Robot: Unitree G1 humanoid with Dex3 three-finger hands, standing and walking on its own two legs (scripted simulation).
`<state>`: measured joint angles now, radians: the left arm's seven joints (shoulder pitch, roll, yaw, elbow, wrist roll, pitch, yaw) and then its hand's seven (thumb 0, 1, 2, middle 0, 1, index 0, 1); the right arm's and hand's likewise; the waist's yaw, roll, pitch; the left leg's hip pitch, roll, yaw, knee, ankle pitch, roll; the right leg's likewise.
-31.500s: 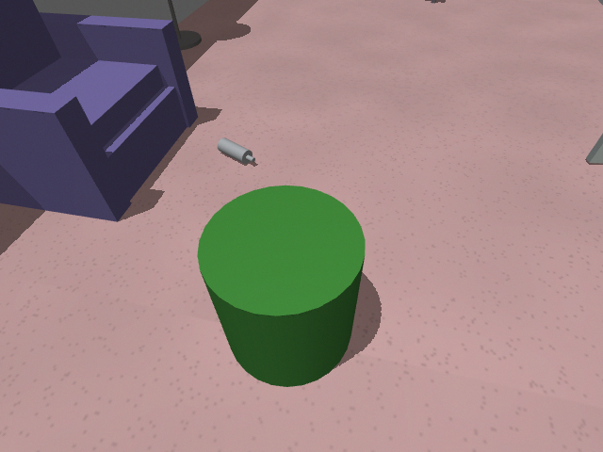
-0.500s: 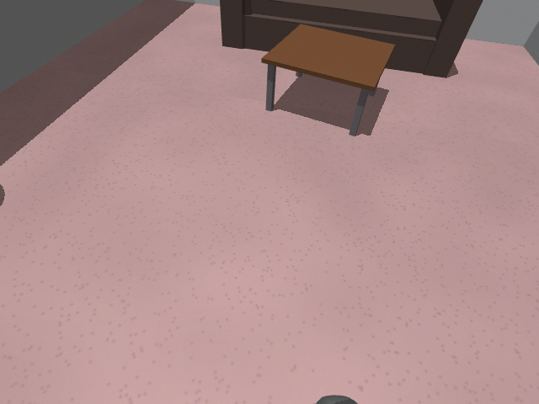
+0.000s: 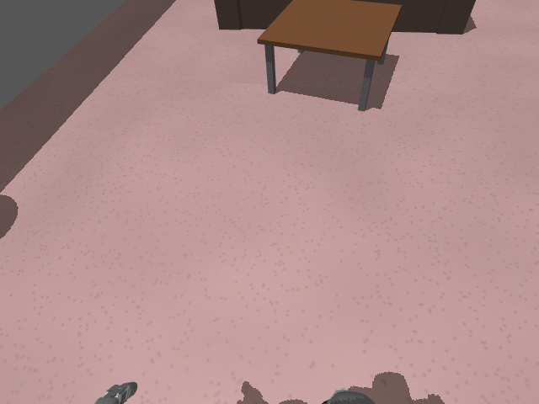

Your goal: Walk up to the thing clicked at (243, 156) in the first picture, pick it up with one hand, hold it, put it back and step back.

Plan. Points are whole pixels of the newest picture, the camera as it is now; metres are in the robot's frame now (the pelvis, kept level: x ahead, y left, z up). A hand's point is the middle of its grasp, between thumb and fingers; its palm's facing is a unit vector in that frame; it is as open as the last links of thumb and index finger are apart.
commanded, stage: walk up
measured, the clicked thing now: out of the picture -0.94 +1.11 -0.72
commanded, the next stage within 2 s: stand in 1.08 s
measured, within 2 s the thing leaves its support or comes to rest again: neither
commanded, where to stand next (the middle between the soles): +0.08 +0.01 m, yaw +1 degrees
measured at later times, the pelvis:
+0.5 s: pelvis +0.03 +0.01 +0.02, yaw +1 degrees
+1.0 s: pelvis +0.04 +0.00 +0.02, yaw +1 degrees
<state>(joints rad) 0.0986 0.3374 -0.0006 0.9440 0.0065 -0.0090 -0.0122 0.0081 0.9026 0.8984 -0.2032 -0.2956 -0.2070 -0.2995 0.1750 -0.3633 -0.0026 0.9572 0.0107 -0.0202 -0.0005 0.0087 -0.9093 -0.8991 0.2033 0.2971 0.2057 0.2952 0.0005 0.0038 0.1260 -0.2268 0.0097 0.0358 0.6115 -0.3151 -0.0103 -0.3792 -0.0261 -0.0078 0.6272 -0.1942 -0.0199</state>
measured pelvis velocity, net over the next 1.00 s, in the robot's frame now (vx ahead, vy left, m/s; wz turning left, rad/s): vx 0.04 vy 0.00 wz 0.02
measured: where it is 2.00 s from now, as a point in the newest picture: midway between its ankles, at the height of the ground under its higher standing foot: outside the picture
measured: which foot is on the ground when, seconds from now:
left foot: down 0.00-1.00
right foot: down 0.00-1.00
